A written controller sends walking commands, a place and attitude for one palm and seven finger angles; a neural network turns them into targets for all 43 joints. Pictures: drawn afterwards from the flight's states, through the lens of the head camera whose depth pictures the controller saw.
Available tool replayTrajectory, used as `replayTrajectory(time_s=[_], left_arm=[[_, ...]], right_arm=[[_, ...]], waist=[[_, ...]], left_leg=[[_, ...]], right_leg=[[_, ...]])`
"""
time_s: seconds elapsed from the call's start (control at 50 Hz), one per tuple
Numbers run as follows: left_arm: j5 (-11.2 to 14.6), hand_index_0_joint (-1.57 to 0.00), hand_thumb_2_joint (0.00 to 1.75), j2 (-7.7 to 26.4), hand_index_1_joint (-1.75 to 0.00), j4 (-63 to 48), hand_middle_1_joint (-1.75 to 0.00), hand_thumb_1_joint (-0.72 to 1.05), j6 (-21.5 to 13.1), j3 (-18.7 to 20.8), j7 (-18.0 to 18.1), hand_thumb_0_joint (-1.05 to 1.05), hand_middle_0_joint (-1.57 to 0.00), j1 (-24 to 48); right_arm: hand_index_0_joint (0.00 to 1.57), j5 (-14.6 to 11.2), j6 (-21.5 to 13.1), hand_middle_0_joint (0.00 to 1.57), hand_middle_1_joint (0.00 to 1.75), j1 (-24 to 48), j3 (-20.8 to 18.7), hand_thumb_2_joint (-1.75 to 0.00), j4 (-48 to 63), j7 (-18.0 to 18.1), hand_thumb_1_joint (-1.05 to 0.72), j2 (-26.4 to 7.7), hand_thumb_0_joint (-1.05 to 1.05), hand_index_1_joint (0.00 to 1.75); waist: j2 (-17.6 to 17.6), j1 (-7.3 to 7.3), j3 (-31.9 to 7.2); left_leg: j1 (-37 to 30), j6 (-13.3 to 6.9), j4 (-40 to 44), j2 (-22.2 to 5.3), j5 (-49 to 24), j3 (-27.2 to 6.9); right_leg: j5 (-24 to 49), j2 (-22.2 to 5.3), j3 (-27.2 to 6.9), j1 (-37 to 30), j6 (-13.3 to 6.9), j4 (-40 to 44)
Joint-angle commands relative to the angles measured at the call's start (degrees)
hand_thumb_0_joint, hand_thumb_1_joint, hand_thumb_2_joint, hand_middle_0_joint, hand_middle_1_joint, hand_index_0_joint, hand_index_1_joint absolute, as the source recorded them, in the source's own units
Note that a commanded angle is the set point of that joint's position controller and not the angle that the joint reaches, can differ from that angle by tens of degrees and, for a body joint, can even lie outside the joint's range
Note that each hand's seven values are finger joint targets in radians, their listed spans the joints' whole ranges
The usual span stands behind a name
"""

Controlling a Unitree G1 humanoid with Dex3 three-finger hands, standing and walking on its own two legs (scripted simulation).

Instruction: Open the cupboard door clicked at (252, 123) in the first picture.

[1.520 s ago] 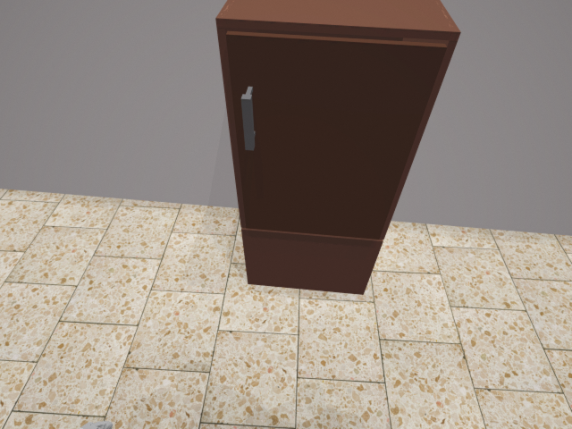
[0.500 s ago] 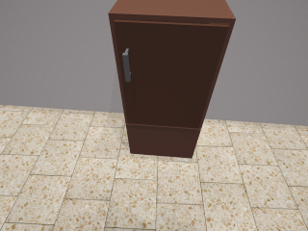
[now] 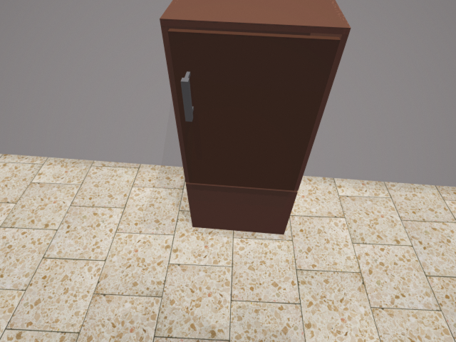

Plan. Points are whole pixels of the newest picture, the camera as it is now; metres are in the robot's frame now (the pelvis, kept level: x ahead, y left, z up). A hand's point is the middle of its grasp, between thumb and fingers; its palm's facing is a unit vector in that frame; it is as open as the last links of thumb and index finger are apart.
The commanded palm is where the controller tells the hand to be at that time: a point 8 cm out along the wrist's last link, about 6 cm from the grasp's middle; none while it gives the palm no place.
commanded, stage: take the last steps up to it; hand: left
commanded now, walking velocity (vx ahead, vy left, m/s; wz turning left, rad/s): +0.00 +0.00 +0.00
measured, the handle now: (188, 96) +0.73 +0.16 +0.03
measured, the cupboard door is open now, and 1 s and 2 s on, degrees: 0 0 0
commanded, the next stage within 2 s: come to a stop and stand still in 0.52 s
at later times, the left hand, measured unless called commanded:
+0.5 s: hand out of the picture +0.04 +0.17 -0.20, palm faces +0.03 -0.98 -0.19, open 7.4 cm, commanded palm none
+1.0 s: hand (127, 321) +0.20 +0.23 -0.19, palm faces -0.02 -0.98 -0.22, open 7.4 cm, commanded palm none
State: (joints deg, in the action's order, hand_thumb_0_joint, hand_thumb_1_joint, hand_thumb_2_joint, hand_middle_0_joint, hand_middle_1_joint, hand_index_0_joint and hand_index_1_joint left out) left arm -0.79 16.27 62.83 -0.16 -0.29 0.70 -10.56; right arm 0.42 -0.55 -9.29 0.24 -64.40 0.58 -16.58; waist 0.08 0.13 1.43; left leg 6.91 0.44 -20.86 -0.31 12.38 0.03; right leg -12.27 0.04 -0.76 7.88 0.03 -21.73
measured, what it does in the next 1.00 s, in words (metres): walks ahead: left foot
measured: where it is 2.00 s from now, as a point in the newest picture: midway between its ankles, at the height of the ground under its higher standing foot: outside the picture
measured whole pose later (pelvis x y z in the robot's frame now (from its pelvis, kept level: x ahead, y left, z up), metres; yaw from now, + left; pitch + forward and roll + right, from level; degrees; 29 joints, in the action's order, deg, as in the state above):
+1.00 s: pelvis +0.14 +0.04 -0.01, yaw -4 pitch -1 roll -2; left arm -1.8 12.2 55.8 3.1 3.8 1.9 -12.9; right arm 0.6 -0.1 -6.1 -1.9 -56.9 2.4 -7.8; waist -1.4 -0.7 4.5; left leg 18.8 -3.8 -27.2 -2.7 8.0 8.1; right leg -24.3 -1.4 -0.2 25.3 2.4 -60.2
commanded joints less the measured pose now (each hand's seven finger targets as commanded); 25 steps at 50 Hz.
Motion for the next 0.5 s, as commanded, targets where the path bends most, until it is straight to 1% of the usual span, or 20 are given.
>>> replayTrajectory(time_s=[0.0,0.02,0.04,0.06,0.1,0.14,0.16,0.22,0.26,0.28,0.3,0.32,0.34,0.36,0.38,0.4,0.42,0.44,0.46,0.48], left_arm=[[0.1,-0.2,0.9,10.1,-0.3,-3.1,-0.3,0.9,-1.1,2.0,0.5,0.0,-0.2,0.7],[0.1,-0.2,0.9,10.1,-0.3,-3.1,-0.3,0.9,-1.2,2.0,0.5,0.0,-0.2,0.6],[0.2,-0.2,0.9,7.2,-0.3,-2.3,-0.3,0.9,-0.9,1.4,0.5,0.0,-0.2,-0.8],[0.0,-0.2,0.9,5.2,-0.3,-1.7,-0.3,0.9,-0.5,1.1,0.6,0.0,-0.2,-2.5],[-0.3,-0.2,0.9,5.0,-0.3,-1.6,-0.3,0.9,0.2,1.3,0.2,0.0,-0.2,-3.7],[-0.5,-0.2,0.9,5.2,-0.3,-1.9,-0.3,0.9,0.4,1.6,-0.2,0.0,-0.2,-4.9],[-0.5,-0.2,0.9,5.2,-0.3,-2.0,-0.3,0.9,0.5,1.8,-0.3,0.0,-0.2,-5.9],[-0.5,-0.2,0.9,3.8,-0.3,-2.5,-0.3,0.9,0.1,2.3,-0.6,0.0,-0.2,-7.4],[-0.4,-0.2,0.9,2.9,-0.3,-2.6,-0.3,0.9,-0.3,2.5,-0.7,0.0,-0.2,-8.7],[-0.5,-0.2,0.9,1.9,-0.3,-2.7,-0.3,0.9,-0.6,2.5,-0.7,0.0,-0.2,-9.1],[-0.5,-0.2,0.9,1.0,-0.3,-2.7,-0.3,0.9,-0.8,2.6,-0.7,0.0,-0.2,-9.7],[-0.5,-0.2,0.9,0.1,-0.3,-2.8,-0.3,0.9,-1.1,2.6,-0.6,0.0,-0.2,-10.1],[-0.5,-0.2,0.9,-0.9,-0.3,-2.8,-0.3,0.9,-1.5,2.5,-0.6,0.0,-0.2,-10.5],[-0.4,-0.2,0.9,-1.6,-0.3,-3.0,-0.3,0.9,-1.8,2.5,-0.5,0.0,-0.2,-10.9],[-0.4,-0.2,0.9,-2.1,-0.3,-2.5,-0.3,0.9,-2.1,2.8,-0.4,0.0,-0.2,-12.3],[-0.4,-0.2,0.9,-1.7,-0.3,-1.3,-0.3,0.9,-2.3,3.2,-0.2,0.0,-0.2,-15.7],[-0.7,-0.2,0.9,0.9,-0.3,0.8,-0.3,0.9,-2.8,4.0,0.4,0.0,-0.2,-22.3],[-0.7,-0.2,0.9,4.0,-0.3,3.1,-0.3,0.9,-3.4,4.8,1.1,0.0,-0.2,-29.4],[-0.6,-0.2,0.9,3.7,-0.3,4.2,-0.3,0.9,-3.3,4.5,1.6,0.0,-0.2,-32.2],[-1.1,-0.2,0.9,2.2,-0.3,3.8,-0.3,0.9,-3.2,4.3,2.1,0.0,-0.2,-30.7]], right_arm=[[0.2,0.1,-1.1,0.2,0.3,1.2,-1.7,-0.9,2.9,0.6,-0.9,-9.8,0.0,0.3],[0.2,0.1,-1.1,0.2,0.3,1.2,-1.8,-0.9,2.8,0.6,-0.9,-9.9,0.0,0.3],[0.2,0.3,-0.9,0.2,0.3,0.1,-1.0,-0.9,2.2,0.5,-0.9,-7.0,0.0,0.3],[0.2,0.4,-0.5,0.2,0.3,-1.7,-0.7,-0.9,1.7,0.5,-0.9,-4.6,0.0,0.3],[0.2,0.7,0.0,0.2,0.3,-3.2,-0.8,-0.9,1.3,0.3,-0.9,-4.5,0.0,0.3],[0.2,0.9,0.2,0.2,0.3,-3.8,-1.0,-0.9,1.7,0.1,-0.9,-4.5,0.0,0.3],[0.2,0.9,0.2,0.2,0.3,-4.2,-1.2,-0.9,2.0,0.1,-0.9,-4.4,0.0,0.3],[0.2,0.8,-0.4,0.2,0.3,-6.2,-1.5,-0.9,2.2,0.3,-0.9,-3.7,0.0,0.3],[0.2,0.6,-0.8,0.2,0.3,-8.0,-1.8,-0.9,2.3,0.5,-0.9,-3.6,0.0,0.3],[0.2,0.5,-1.2,0.2,0.3,-9.2,-1.9,-0.9,2.1,0.6,-0.9,-3.7,0.0,0.3],[0.2,0.5,-1.5,0.2,0.3,-10.4,-2.1,-0.9,1.8,0.8,-0.9,-3.7,0.0,0.3],[0.2,0.4,-1.8,0.2,0.3,-11.9,-2.4,-0.9,1.5,1.0,-0.9,-4.1,0.0,0.3],[0.2,0.3,-2.0,0.2,0.3,-13.1,-2.6,-0.9,1.2,1.3,-0.9,-4.2,0.0,0.3],[0.2,0.3,-2.1,0.2,0.3,-13.4,-2.8,-0.9,1.2,1.5,-0.9,-3.9,0.0,0.3],[0.2,0.3,-2.1,0.2,0.3,-13.3,-2.9,-0.9,1.1,1.6,-0.9,-3.1,0.0,0.3],[0.2,0.1,-2.2,0.2,0.3,-12.1,-2.8,-0.9,1.6,1.7,-0.9,-2.0,0.0,0.3],[0.2,-0.2,-2.6,0.2,0.3,-9.3,-2.3,-0.9,3.3,1.4,-0.9,0.5,0.0,0.3],[0.2,0.0,-3.0,0.2,0.3,-3.6,-1.9,-0.9,5.9,0.9,-0.9,2.6,0.0,0.3],[0.2,0.2,-2.7,0.2,0.3,1.0,-2.1,-0.9,7.5,1.2,-0.9,2.2,0.0,0.3],[0.2,0.2,-2.8,0.2,0.3,2.8,-2.4,-0.9,8.1,1.0,-0.9,2.6,0.0,0.3]], waist=[[-0.7,-0.19,-1.2],[-0.3,-0.21,-1.6],[-0.6,-0.18,-2.0],[-1.7,-0.17,-2.2],[-1.4,-0.33,1.6],[-1.6,-0.57,5.6],[-1.8,-0.72,6.1],[-0.6,-0.4,7.3],[0.3,-0.3,6.5],[1.9,0.1,5.8],[3.7,0.14,4.8],[5.6,0.37,4.0],[6.7,0.31,3.3],[7.3,0.07,3.1],[6.1,-0.65,2.7],[2.1,-2.27,1.6],[-7.3,-4.67,0.4],[-16.3,-7.39,1.1],[-11.9,-8.47,2.2],[-7.8,-8.14,4.9]], left_leg=[[0.3,-1.5,3.4,-6.3,-8.6,-4.5],[0.2,-1.5,3.3,-6.2,-8.4,-4.4],[0.1,-1.1,2.9,-6.1,-6.6,-3.8],[0.1,-1.1,2.1,-5.7,-2.8,-3.4],[3.3,-1.4,1.9,-4.9,8.1,-3.1],[7.1,-1.9,1.7,-4.4,15.3,-3.5],[7.6,-2.2,1.0,-4.3,16.9,-3.6],[8.0,-3.0,-0.3,-4.9,16.2,-4.0],[6.8,-4.0,-1.1,-6.2,13.6,-5.0],[5.4,-4.7,-1.1,-7.4,10.8,-5.9],[3.3,-5.8,-1.0,-8.9,7.1,-7.5],[0.9,-7.1,-1.1,-10.8,1.6,-9.1],[-1.2,-8.4,-2.0,-12.1,-4.8,-10.1],[-2.9,-9.1,-3.9,-12.7,-11.7,-9.8],[-1.4,-8.7,-7.7,-12.0,-16.6,-7.7],[5.1,-6.7,-14.1,-9.1,-17.6,-3.4],[17.5,-3.7,-25.5,-4.0,-12.3,3.1],[30.8,-1.5,-38.0,0.2,16.4,7.0],[36.1,-1.3,-44.6,-1.3,23.3,2.7],[40.2,-1.4,-46.9,-3.1,22.0,1.3]], right_leg=[[9.0,-6.4,-5.0,0.4,-1.2,3.6],[8.8,-6.5,-5.0,0.2,-1.2,3.7],[6.7,-6.4,-4.8,0.2,-0.9,3.7],[1.8,-6.1,-4.8,0.6,-0.8,3.4],[-10.5,-5.5,-5.9,3.5,-1.3,3.6],[-17.3,-5.1,-7.3,6.2,-2.1,3.8],[-19.1,-5.0,-7.8,6.9,-2.5,3.8],[-17.6,-4.2,-7.6,8.5,-3.4,0.8],[-13.9,-3.2,-6.0,8.7,-3.7,-2.5],[-10.8,-2.6,-4.7,9.3,-3.6,-5.5],[-7.0,-1.6,-3.0,10.0,-3.3,-9.3],[-3.4,-0.6,-0.7,11.0,-3.0,-13.4],[-2.3,0.0,1.0,12.2,-2.7,-15.6],[-2.4,0.1,1.7,12.9,-2.7,-15.5],[-0.8,-0.4,1.8,9.6,-3.1,-13.3],[5.8,-2.3,-0.8,0.9,-4.3,-9.8],[20.2,-9.1,-10.5,-11.4,-6.8,-4.9],[42.5,-18.8,-21.5,-20.2,-11.4,-0.5],[51.3,-22.0,-23.8,-21.2,-14.9,-1.6],[47.7,-21.2,-20.8,-21.6,-15.7,-2.2]])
